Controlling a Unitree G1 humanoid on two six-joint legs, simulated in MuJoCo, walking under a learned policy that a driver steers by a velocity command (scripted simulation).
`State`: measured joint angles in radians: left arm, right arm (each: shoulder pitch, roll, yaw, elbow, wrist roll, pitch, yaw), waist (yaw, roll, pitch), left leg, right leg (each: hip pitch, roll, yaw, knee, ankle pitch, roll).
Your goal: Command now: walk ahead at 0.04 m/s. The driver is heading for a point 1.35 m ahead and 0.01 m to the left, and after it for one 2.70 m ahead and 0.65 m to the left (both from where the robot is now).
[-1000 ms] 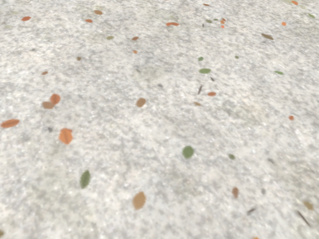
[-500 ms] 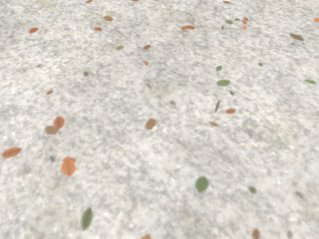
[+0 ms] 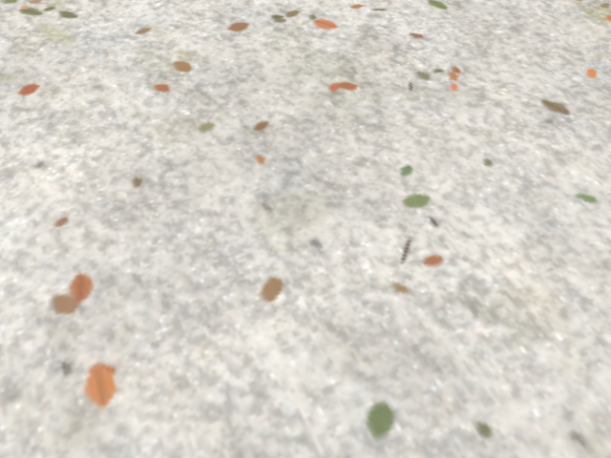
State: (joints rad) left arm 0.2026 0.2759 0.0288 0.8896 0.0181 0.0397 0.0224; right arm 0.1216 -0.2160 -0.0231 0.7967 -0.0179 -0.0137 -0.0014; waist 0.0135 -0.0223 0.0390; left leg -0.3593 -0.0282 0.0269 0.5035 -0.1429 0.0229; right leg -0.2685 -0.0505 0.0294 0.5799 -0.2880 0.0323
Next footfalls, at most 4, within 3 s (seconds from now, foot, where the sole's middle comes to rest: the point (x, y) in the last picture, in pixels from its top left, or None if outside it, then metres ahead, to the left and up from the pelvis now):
1.56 right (369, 454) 0.50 -0.10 -0.77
1.90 left None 0.47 0.13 -0.77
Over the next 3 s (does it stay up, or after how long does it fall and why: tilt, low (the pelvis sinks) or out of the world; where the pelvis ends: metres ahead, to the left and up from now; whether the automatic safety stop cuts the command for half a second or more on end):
stays up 0.49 0.03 0.01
